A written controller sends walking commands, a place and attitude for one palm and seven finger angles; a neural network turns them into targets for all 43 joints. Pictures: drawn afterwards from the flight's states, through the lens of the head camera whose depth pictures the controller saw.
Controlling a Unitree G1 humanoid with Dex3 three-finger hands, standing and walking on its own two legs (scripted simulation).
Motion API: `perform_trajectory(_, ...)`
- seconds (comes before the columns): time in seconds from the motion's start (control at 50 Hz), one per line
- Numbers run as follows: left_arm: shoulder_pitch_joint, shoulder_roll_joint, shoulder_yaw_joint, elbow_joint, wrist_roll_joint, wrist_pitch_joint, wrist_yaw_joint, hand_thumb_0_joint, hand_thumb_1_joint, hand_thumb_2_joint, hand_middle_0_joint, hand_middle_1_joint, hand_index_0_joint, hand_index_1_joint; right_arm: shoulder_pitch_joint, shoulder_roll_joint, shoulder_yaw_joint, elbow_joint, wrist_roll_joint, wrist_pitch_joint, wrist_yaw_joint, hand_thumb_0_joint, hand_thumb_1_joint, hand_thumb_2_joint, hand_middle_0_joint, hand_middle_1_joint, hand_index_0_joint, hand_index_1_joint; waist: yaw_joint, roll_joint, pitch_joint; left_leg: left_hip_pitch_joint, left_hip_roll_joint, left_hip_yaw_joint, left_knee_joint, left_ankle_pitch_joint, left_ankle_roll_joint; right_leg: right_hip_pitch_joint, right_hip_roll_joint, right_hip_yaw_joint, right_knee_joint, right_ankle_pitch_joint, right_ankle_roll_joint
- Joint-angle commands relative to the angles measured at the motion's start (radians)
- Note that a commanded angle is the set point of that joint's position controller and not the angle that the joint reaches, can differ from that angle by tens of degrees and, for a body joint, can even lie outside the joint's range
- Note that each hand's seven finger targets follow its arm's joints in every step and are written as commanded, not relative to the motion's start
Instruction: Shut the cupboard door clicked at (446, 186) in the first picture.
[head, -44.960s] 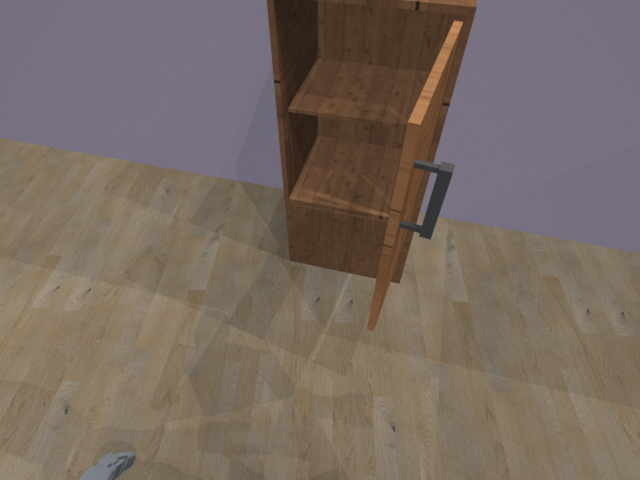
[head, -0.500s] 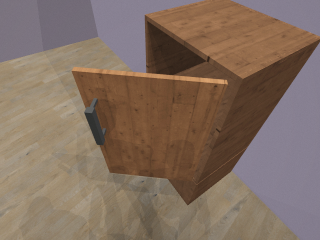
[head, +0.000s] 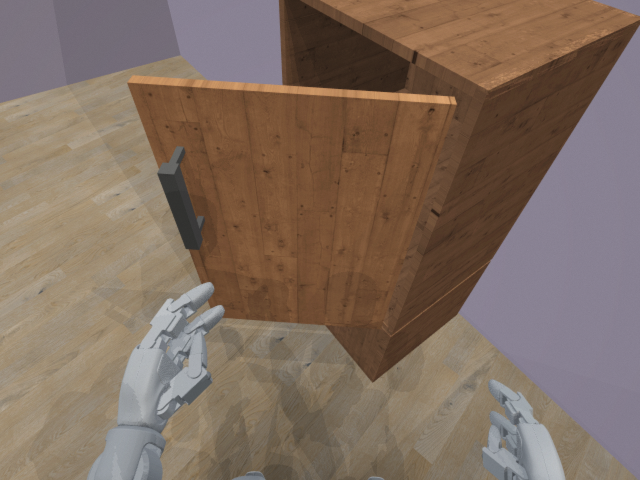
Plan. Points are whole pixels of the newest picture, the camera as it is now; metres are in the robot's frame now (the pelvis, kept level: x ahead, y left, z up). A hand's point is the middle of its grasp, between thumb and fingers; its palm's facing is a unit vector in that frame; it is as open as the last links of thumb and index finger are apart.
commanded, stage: raise the hand and make a fist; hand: left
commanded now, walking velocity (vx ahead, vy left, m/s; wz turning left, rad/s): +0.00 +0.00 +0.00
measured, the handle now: (186, 200) +0.49 +0.22 +0.06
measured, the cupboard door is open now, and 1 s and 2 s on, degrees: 49 49 49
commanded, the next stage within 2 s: bring the fist close to the handle in 1.60 s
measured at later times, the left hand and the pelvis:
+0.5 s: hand (177, 417) +0.20 +0.17 +0.00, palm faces -0.07 -1.00 +0.03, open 4.2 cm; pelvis -0.02 +0.02 -0.04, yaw +0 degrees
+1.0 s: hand (125, 381) +0.22 +0.21 +0.06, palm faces +0.04 -1.00 -0.05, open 3.1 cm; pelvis +0.00 +0.02 -0.02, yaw +1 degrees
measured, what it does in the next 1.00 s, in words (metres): stands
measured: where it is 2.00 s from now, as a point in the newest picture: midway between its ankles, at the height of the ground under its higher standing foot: outside the picture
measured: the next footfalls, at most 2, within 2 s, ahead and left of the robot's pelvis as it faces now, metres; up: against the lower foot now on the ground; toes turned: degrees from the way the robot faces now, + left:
none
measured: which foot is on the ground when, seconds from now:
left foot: down 0.00-1.00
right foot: down 0.00-1.00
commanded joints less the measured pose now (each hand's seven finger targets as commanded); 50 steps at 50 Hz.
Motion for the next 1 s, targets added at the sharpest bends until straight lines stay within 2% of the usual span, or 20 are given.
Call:
perform_trajectory(0.0,0.287,0.206,0.179,-0.128,-0.012,-0.115,-0.108,0.000,0.900,0.900,-0.493,-0.620,-0.493,-0.620,-0.109,-0.107,-0.053,-0.260,0.010,0.008,0.016,0.000,-0.900,-0.900,0.200,0.300,0.200,0.300,0.149,0.105,-0.147,-0.137,-0.054,-0.009,0.070,0.098,-0.017,0.028,-0.015,0.085,0.005,0.119,-0.013)
perform_trajectory(0.02,0.239,0.245,0.194,-0.208,-0.005,-0.095,-0.082,0.000,0.900,0.900,-0.512,-0.640,-0.512,-0.640,-0.108,-0.105,-0.051,-0.275,0.009,0.024,0.015,0.000,-0.900,-0.900,0.200,0.300,0.200,0.300,0.149,0.184,-0.147,-0.138,-0.047,-0.015,0.071,0.071,-0.013,-0.001,-0.008,0.082,0.016,0.056,-0.020)
perform_trajectory(0.04,0.187,0.224,0.160,-0.301,-0.009,-0.080,-0.057,0.000,0.900,0.900,-0.530,-0.660,-0.530,-0.660,-0.118,-0.104,-0.044,-0.316,0.012,0.033,0.015,0.000,-0.900,-0.900,0.200,0.300,0.200,0.300,0.132,0.216,-0.157,-0.134,-0.040,-0.022,0.070,0.034,-0.007,-0.035,-0.003,0.084,0.014,-0.004,-0.019)
perform_trajectory(0.1,0.012,0.200,0.104,-0.591,-0.014,-0.115,0.021,0.000,0.900,0.900,-0.585,-0.720,-0.585,-0.720,-0.070,-0.093,-0.033,-0.328,0.011,0.030,-0.001,0.000,-0.900,-0.900,0.200,0.300,0.200,0.300,0.050,0.247,-0.235,-0.069,-0.010,-0.072,0.110,-0.002,0.014,-0.132,0.021,0.070,0.023,-0.037,-0.012)
perform_trajectory(0.12,-0.098,0.190,0.060,-0.714,-0.017,-0.143,0.033,0.000,0.900,0.900,-0.603,-0.740,-0.603,-0.740,-0.056,-0.096,-0.027,-0.324,0.007,0.024,-0.013,0.000,-0.900,-0.900,0.200,0.300,0.200,0.300,0.005,0.207,-0.258,-0.065,-0.001,-0.093,0.133,-0.012,0.021,-0.164,0.032,0.063,0.042,-0.036,-0.007)
perform_trajectory(0.18,-0.054,0.122,-0.049,-0.697,-0.032,-0.173,0.002,0.000,0.900,0.900,-0.658,-0.800,-0.658,-0.800,-0.022,-0.108,-0.017,-0.286,0.010,-0.003,-0.038,0.000,-0.900,-0.900,0.200,0.300,0.200,0.300,-0.045,0.130,-0.221,-0.106,0.008,-0.117,0.186,-0.030,0.025,-0.220,0.042,0.074,0.033,-0.070,-0.003)
perform_trajectory(0.22,-0.057,0.106,-0.095,-0.612,-0.035,-0.131,-0.049,0.000,0.900,0.900,-0.695,-0.840,-0.695,-0.840,-0.017,-0.120,-0.005,-0.273,0.020,-0.008,-0.055,0.000,-0.900,-0.900,0.200,0.300,0.200,0.300,-0.068,0.085,-0.167,-0.151,0.010,-0.126,0.207,-0.064,0.030,-0.240,0.048,0.073,0.019,-0.105,0.000)
perform_trajectory(0.28,0.086,0.152,-0.054,-0.426,-0.014,0.042,-0.096,0.000,0.900,0.900,-0.750,-0.900,-0.750,-0.900,0.002,-0.128,-0.009,-0.287,0.041,0.011,-0.069,0.000,-0.900,-0.900,0.200,0.300,0.200,0.300,-0.035,-0.015,-0.133,-0.226,0.010,-0.124,0.171,-0.138,0.023,-0.200,0.034,0.084,-0.036,-0.212,0.012)
perform_trajectory(0.32,0.182,0.205,0.026,-0.321,-0.003,0.189,-0.103,0.000,0.900,0.900,-0.787,-0.940,-0.787,-0.940,-0.022,-0.122,-0.011,-0.313,0.059,0.046,-0.074,0.000,-0.900,-0.900,0.200,0.300,0.200,0.300,0.028,-0.038,-0.141,-0.236,0.000,-0.109,0.132,-0.129,0.024,-0.130,0.028,0.093,-0.064,-0.233,0.012)
perform_trajectory(0.36,0.194,0.245,0.107,-0.427,-0.031,0.283,-0.084,0.000,0.900,0.900,-0.823,-0.980,-0.823,-0.980,-0.048,-0.108,-0.008,-0.370,0.064,0.082,-0.076,0.000,-0.900,-0.900,0.200,0.300,0.200,0.300,0.082,-0.036,-0.232,-0.192,-0.015,-0.094,0.095,-0.068,0.019,-0.002,0.013,0.093,-0.066,-0.182,0.016)
perform_trajectory(0.42,0.183,0.262,0.219,-0.600,-0.071,0.280,0.026,0.000,0.900,0.900,-0.878,-1.040,-0.878,-1.040,-0.061,-0.071,0.001,-0.380,0.050,0.099,-0.081,0.000,-0.900,-0.900,0.200,0.300,0.200,0.300,0.125,0.045,-0.306,-0.105,-0.007,-0.102,0.060,0.050,0.012,0.065,0.035,0.034,-0.011,-0.004,0.004)
perform_trajectory(0.48,0.176,0.192,0.160,-0.685,-0.067,0.157,0.103,0.000,0.900,0.900,-0.933,-1.100,-0.933,-1.100,-0.013,-0.053,0.008,-0.349,0.036,0.080,-0.070,0.000,-0.900,-0.900,0.200,0.300,0.200,0.300,0.096,0.083,-0.264,-0.044,0.007,-0.113,0.037,0.148,0.003,0.009,0.049,-0.018,0.031,0.143,-0.005)
perform_trajectory(0.56,0.133,0.131,0.011,-0.582,-0.018,0.027,0.059,0.000,0.900,0.900,-1.007,-1.180,-1.007,-1.180,0.018,-0.089,0.003,-0.293,0.022,0.046,-0.053,0.000,-0.900,-0.900,0.200,0.300,0.200,0.300,0.007,0.074,-0.150,-0.087,0.017,-0.131,0.078,0.088,0.002,-0.145,0.049,-0.026,0.054,0.076,-0.002)
perform_trajectory(0.62,0.154,0.125,-0.041,-0.466,-0.012,0.060,-0.029,0.000,0.900,0.900,-1.062,-1.240,-1.062,-1.240,0.026,-0.124,-0.005,-0.300,0.039,0.036,-0.057,0.000,-0.900,-0.900,0.200,0.300,0.200,0.300,-0.014,0.053,-0.079,-0.129,0.016,-0.145,0.056,-0.055,0.007,-0.172,0.045,-0.005,0.008,-0.042,-0.001)
perform_trajectory(0.66,0.149,0.181,-0.003,-0.487,-0.018,0.106,-0.062,0.000,0.900,0.900,-1.098,-1.280,-1.098,-1.280,0.032,-0.135,-0.010,-0.325,0.051,0.034,-0.065,0.000,-0.900,-0.900,0.200,0.300,0.200,0.300,0.005,0.056,-0.135,-0.108,0.011,-0.144,0.028,-0.086,0.010,-0.124,0.039,0.007,-0.019,-0.066,0.001)
perform_trajectory(0.72,0.136,0.317,0.158,-0.605,-0.029,0.150,-0.031,0.000,0.900,0.900,-1.153,-1.340,-1.153,-1.340,0.024,-0.129,-0.012,-0.343,0.050,0.047,-0.076,0.000,-0.900,-0.900,0.200,0.300,0.200,0.300,0.061,0.107,-0.264,-0.027,0.008,-0.140,0.000,0.009,0.010,-0.023,0.046,-0.002,-0.005,0.026,-0.005)
perform_trajectory(0.78,0.151,0.272,0.193,-0.720,-0.068,0.131,0.034,0.000,0.900,0.900,-1.208,-1.400,-1.208,-1.400,0.031,-0.092,-0.001,-0.353,0.046,0.061,-0.075,0.000,-0.900,-0.900,0.200,0.300,0.200,0.300,0.087,0.148,-0.317,0.072,0.012,-0.137,-0.018,0.193,-0.004,0.037,0.053,-0.030,0.018,0.179,-0.010)
perform_trajectory(0.84,0.153,0.202,0.144,-0.662,-0.072,0.117,0.062,0.000,0.900,0.900,-1.263,-1.460,-1.263,-1.460,0.037,-0.085,0.008,-0.333,0.041,0.073,-0.063,0.000,-0.900,-0.900,0.200,0.300,0.200,0.300,0.060,0.160,-0.223,0.070,0.016,-0.132,-0.010,0.257,-0.012,0.009,0.060,-0.041,0.010,0.224,-0.007)
perform_trajectory(0.92,0.137,0.149,0.037,-0.449,-0.031,0.166,-0.010,0.000,0.900,0.900,-1.300,-1.500,-1.300,-1.500,0.044,-0.119,0.008,-0.317,0.044,0.087,-0.053,0.000,-0.900,-0.900,0.200,0.300,0.200,0.300,-0.005,0.049,-0.059,-0.028,0.020,-0.133,-0.012,0.095,0.001,-0.058,0.059,-0.037,-0.040,0.128,0.002)
perform_trajectory(0.98,0.077,0.203,0.046,-0.440,-0.036,0.213,-0.082,0.000,0.900,0.900,-1.300,-1.500,-1.300,-1.500,0.046,-0.141,0.011,-0.345,0.054,0.081,-0.061,0.000,-0.900,-0.900,0.200,0.300,0.200,0.300,-0.004,0.033,-0.087,-0.031,0.009,-0.126,-0.024,0.037,0.010,-0.016,0.048,-0.014,-0.081,0.087,0.005)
